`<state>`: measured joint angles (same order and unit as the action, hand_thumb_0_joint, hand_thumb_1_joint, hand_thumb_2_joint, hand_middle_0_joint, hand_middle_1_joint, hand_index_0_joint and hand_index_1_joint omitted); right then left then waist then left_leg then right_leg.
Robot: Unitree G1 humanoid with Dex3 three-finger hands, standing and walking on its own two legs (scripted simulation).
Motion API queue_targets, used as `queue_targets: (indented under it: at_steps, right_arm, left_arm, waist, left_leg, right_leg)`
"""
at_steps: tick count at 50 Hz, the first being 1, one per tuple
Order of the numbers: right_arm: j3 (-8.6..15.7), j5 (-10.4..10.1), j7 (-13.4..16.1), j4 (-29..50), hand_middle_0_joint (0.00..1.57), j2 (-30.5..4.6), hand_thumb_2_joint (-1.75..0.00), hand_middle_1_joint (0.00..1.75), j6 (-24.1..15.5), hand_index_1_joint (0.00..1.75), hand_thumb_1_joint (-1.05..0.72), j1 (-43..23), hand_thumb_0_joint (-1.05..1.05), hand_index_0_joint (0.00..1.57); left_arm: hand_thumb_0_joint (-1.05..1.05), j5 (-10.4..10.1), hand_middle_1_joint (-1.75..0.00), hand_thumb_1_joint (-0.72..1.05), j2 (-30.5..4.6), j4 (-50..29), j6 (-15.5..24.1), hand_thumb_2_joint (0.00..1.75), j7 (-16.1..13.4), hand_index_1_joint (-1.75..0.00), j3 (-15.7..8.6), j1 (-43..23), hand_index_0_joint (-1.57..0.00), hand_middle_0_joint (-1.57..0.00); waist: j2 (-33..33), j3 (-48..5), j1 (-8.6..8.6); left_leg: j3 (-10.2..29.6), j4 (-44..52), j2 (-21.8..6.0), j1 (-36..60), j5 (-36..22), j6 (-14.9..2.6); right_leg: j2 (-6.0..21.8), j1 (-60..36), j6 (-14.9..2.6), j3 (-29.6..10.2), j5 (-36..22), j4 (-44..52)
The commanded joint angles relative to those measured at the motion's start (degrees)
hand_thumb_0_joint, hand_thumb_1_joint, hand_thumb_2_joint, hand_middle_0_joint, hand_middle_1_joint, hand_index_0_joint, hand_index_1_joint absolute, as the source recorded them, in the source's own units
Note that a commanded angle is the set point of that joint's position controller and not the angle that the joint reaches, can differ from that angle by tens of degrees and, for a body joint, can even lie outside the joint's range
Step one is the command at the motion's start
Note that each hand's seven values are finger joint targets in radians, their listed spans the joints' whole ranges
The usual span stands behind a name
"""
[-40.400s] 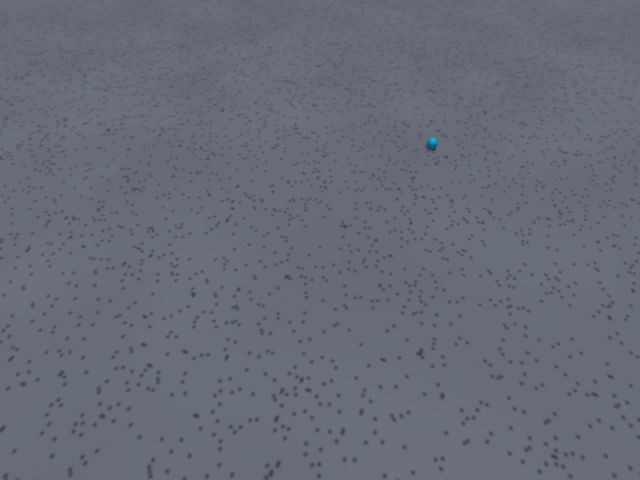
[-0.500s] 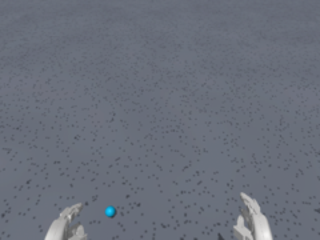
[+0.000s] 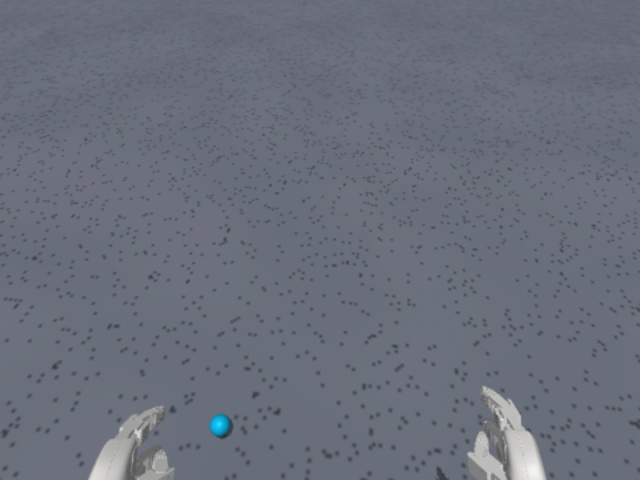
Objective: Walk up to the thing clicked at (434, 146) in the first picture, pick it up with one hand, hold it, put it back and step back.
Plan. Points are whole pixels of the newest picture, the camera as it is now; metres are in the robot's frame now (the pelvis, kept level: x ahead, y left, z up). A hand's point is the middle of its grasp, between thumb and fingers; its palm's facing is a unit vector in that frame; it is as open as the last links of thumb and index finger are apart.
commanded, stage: home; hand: left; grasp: from above
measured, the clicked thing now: (220, 424) +0.41 +0.26 -0.69
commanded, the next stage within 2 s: stand in 0.42 s
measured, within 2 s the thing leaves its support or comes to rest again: neither
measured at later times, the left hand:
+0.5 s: hand (170, 476) +0.16 +0.18 -0.05, palm faces +0.04 -0.98 -0.20, open 7.4 cm
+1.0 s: hand out of the picture +0.06 +0.24 -0.11, palm faces +0.05 -0.95 -0.30, open 7.4 cm
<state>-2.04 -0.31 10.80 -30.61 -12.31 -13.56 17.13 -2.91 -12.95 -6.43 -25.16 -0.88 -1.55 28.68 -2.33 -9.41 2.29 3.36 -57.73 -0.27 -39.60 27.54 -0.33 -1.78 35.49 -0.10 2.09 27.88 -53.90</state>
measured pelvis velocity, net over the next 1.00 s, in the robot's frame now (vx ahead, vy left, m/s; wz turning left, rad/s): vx -0.01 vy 0.01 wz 0.01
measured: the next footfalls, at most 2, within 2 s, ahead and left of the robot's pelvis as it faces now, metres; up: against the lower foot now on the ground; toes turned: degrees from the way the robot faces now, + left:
none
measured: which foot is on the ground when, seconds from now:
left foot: down 0.00-1.00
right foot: down 0.00-1.00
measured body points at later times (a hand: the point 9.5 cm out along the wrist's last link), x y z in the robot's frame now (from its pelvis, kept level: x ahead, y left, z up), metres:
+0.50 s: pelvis +0.00 +0.00 +0.00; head +0.01 +0.00 +0.45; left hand +0.16 +0.23 -0.03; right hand +0.16 -0.24 -0.06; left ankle +0.01 +0.11 -0.68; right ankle -0.01 -0.12 -0.68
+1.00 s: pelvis -0.01 +0.01 +0.05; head +0.00 +0.02 +0.50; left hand +0.06 +0.29 -0.09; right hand +0.08 -0.27 -0.08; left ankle +0.01 +0.11 -0.68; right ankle -0.01 -0.12 -0.68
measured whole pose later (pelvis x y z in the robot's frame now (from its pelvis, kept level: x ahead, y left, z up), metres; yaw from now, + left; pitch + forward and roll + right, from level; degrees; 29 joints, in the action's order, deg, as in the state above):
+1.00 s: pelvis -0.01 +0.01 +0.05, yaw +0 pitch -2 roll -1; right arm 2.2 2.7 1.3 -56.8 -15.7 -0.7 10.8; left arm 2.0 -15.6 54.0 -1.1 -1.6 -2.7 12.6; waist 0.2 2.7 -1.1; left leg 1.4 -32.2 2.0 -14.0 15.7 -1.7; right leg 0.9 11.3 1.2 0.1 17.1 -30.8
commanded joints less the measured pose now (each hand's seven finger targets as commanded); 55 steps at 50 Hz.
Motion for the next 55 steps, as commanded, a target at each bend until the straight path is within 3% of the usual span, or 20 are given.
queue_targets:
  at_steps: [1,12,14,16,19,25,26,27,28,29,30,31,34,39,52,55]
  right_arm:
    - [2.91,-0.16,0.42,9.25,0.20,-7.15,-0.90,0.30,-3.05,0.30,-0.90,-4.02,0.00,0.20]
    - [2.76,-0.35,0.29,9.68,0.20,-7.29,-0.90,0.30,-2.86,0.30,-0.90,-4.16,0.00,0.20]
    - [2.98,-0.26,0.23,9.60,0.20,-7.44,-0.90,0.30,-2.74,0.30,-0.90,-3.80,0.00,0.20]
    - [2.83,-0.31,0.19,9.65,0.20,-7.44,-0.90,0.30,-2.65,0.30,-0.90,-3.93,0.00,0.20]
    - [2.94,-0.26,0.23,9.66,0.20,-7.38,-0.90,0.30,-2.54,0.30,-0.90,-3.89,0.00,0.20]
    - [2.90,-0.31,0.21,9.85,0.20,-7.17,-0.90,0.30,-2.62,0.30,-0.90,-3.84,0.00,0.20]
    - [5.17,6.33,-3.20,-4.15,0.20,-13.20,-0.90,0.30,3.33,0.30,-0.90,-8.65,0.00,0.20]
    - [6.51,6.46,-4.68,-5.26,0.20,-13.90,-0.90,0.30,5.61,0.30,-0.90,-8.80,0.00,0.20]
    - [6.15,6.40,-5.77,-5.06,0.20,-13.29,-0.90,0.30,6.61,0.30,-0.90,-8.27,0.00,0.20]
    - [5.87,6.59,-6.41,-5.05,0.20,-13.04,-0.90,0.30,7.31,0.30,-0.90,-7.01,0.00,0.20]
    - [5.58,5.45,-7.36,-6.28,0.20,-12.31,-0.90,0.30,7.65,0.30,-0.90,-6.99,0.00,0.20]
    - [5.60,3.95,-8.32,-7.75,0.20,-11.55,-0.90,0.30,7.79,0.30,-0.90,-6.97,0.00,0.20]
    - [6.31,3.04,-9.30,-10.19,0.20,-11.84,-0.90,0.30,8.49,0.30,-0.90,-9.14,0.00,0.20]
    - [6.61,3.25,-9.67,-14.37,0.20,-12.26,-0.90,0.30,10.05,0.30,-0.90,-10.82,0.00,0.20]
    - [6.31,2.20,-8.60,-24.41,0.20,-14.12,-0.90,0.30,11.49,0.30,-0.90,-9.30,0.00,0.20]
    - [6.25,1.98,-8.56,-26.09,0.20,-14.51,-0.90,0.30,11.76,0.30,-0.90,-9.83,0.00,0.20]
  left_arm:
    - [0.00,0.19,-0.30,0.90,-5.98,-10.94,2.82,0.90,-0.63,-0.30,-3.19,-0.71,-0.20,-0.20]
    - [0.00,0.12,-0.30,0.90,-5.99,-11.35,2.72,0.90,-0.75,-0.30,-3.16,-1.50,-0.20,-0.20]
    - [0.00,0.06,-0.30,0.90,-6.77,-13.00,2.85,0.90,-0.83,-0.30,-3.87,-1.33,-0.20,-0.20]
    - [0.00,0.05,-0.30,0.90,-5.56,-11.09,2.58,0.90,-0.75,-0.30,-2.62,0.00,-0.20,-0.20]
    - [0.00,0.01,-0.30,0.90,-6.21,-11.88,2.75,0.90,-0.79,-0.30,-3.37,-1.09,-0.20,-0.20]
    - [0.00,0.12,-0.30,0.90,-5.93,-11.78,2.70,0.90,-0.83,-0.30,-2.97,-0.91,-0.20,-0.20]
    - [0.00,6.71,-0.30,0.90,-10.32,8.33,14.45,0.90,-2.80,-0.30,-3.20,-17.95,-0.20,-0.20]
    - [0.00,7.00,-0.30,0.90,-11.80,18.14,18.35,0.90,-2.45,-0.30,-4.46,-12.65,-0.20,-0.20]
    - [0.00,7.31,-0.30,0.90,-12.58,20.72,20.39,0.90,-2.26,-0.30,-4.35,-13.06,-0.20,-0.20]
    - [0.00,6.95,-0.30,0.90,-11.80,22.20,21.40,0.90,-1.68,-0.30,-3.74,-14.19,-0.20,-0.20]
    - [0.00,6.97,-0.30,0.90,-12.12,24.84,22.32,0.90,-1.53,-0.30,-3.44,-14.50,-0.20,-0.20]
    - [0.00,6.46,-0.30,0.90,-12.18,27.08,22.91,0.90,-1.35,-0.30,-3.50,-15.54,-0.20,-0.20]
    - [0.00,5.57,-0.30,0.90,-11.13,34.02,23.47,0.90,-1.48,-0.30,-3.87,-16.53,-0.20,-0.20]
    - [0.00,5.79,-0.30,0.90,-11.31,43.53,25.01,0.90,-1.59,-0.30,-3.75,-19.10,-0.20,-0.20]
    - [0.00,4.54,-0.30,0.90,-12.64,60.14,26.11,0.90,-1.88,-0.30,-3.08,-19.00,-0.20,-0.20]
    - [0.00,4.48,-0.30,0.90,-12.89,62.61,25.98,0.90,-1.91,-0.30,-2.81,-19.32,-0.20,-0.20]
  waist:
    - [-1.47,-3.20,-0.11]
    - [-0.66,-2.46,-0.09]
    - [-1.88,-5.19,-0.29]
    - [-0.82,-4.24,0.03]
    - [-0.96,-5.16,0.00]
    - [-0.51,-3.59,0.09]
    - [2.33,9.04,-4.55]
    - [6.32,3.84,-4.45]
    - [8.51,2.16,-3.17]
    - [4.89,3.25,-2.02]
    - [2.77,2.57,-2.91]
    - [1.79,1.17,-3.23]
    - [3.44,1.19,-4.25]
    - [1.47,5.68,-3.91]
    - [0.76,8.45,-3.07]
    - [0.84,10.18,-3.13]
  left_leg:
    - [0.15,10.12,0.08,6.67,-12.21,-0.42]
    - [0.25,10.48,0.05,5.86,-9.22,-0.60]
    - [0.44,10.17,-0.07,7.32,-11.54,-0.51]
    - [0.30,9.68,-0.08,7.03,-13.40,-0.52]
    - [0.24,9.36,-0.03,7.25,-14.44,-0.50]
    - [-0.23,9.43,0.23,6.42,-11.47,-0.70]
    - [3.03,15.11,-2.18,7.34,-22.10,-3.53]
    - [0.86,13.64,-1.06,10.65,-21.75,-4.07]
    - [0.20,13.01,-0.70,13.01,-22.05,-3.86]
    - [1.10,14.88,-1.03,14.09,-21.67,-3.61]
    - [1.89,16.57,-0.90,15.68,-21.19,-3.63]
    - [1.64,17.63,-1.16,17.76,-21.64,-3.80]
    - [2.32,19.59,-1.54,21.61,-22.62,-3.36]
    - [4.89,26.45,-2.49,21.67,-12.89,-3.55]
    - [6.21,36.87,-4.51,30.87,-24.25,-2.50]
    - [6.19,38.78,-4.57,31.20,-21.18,-2.10]
  right_leg:
    - [-0.53,-0.35,-0.60,1.02,-11.12,8.36]
    - [-0.54,0.28,-0.52,0.99,-8.68,8.85]
    - [-0.49,-0.73,-0.68,0.90,-10.65,8.13]
    - [-0.58,-0.56,-0.57,1.05,-12.11,7.87]
    - [-0.51,-1.01,-0.60,1.06,-13.02,7.82]
    - [-0.37,0.05,-0.49,0.77,-10.73,8.58]
    - [4.12,-11.14,-1.42,-4.40,-12.95,11.48]
    - [5.49,-12.83,-3.89,-8.26,-12.78,13.98]
    - [6.76,-12.59,-4.95,-10.73,-14.09,15.05]
    - [5.41,-11.16,-4.55,-10.32,-16.34,15.00]
    - [5.71,-14.72,-3.96,-9.41,-18.16,14.48]
    - [6.09,-16.46,-3.13,-8.49,-19.51,14.12]
    - [6.02,-16.36,-2.30,-7.99,-19.16,16.67]
    - [5.70,-18.09,-1.76,-7.22,-11.22,22.41]
    - [6.83,-27.52,-0.57,-5.96,-20.78,31.48]
    - [6.92,-27.85,-0.34,-5.95,-19.57,33.17]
